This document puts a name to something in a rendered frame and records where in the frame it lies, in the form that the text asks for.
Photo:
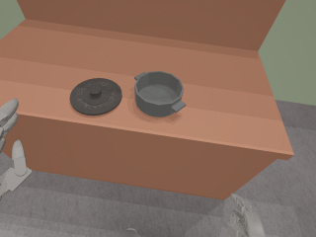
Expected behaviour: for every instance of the table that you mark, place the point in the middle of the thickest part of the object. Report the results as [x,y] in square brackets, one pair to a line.
[229,131]

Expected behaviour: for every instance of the right robot hand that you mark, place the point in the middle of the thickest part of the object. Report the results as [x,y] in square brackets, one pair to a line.
[247,225]

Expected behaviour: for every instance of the pot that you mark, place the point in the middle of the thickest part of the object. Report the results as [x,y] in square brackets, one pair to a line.
[158,93]

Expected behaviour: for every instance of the lid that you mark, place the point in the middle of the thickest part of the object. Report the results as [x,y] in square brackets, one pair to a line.
[85,104]

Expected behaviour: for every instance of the knob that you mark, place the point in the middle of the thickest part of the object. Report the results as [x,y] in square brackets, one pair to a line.
[95,91]

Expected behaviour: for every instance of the left robot hand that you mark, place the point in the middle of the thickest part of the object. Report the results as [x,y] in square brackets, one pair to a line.
[12,178]

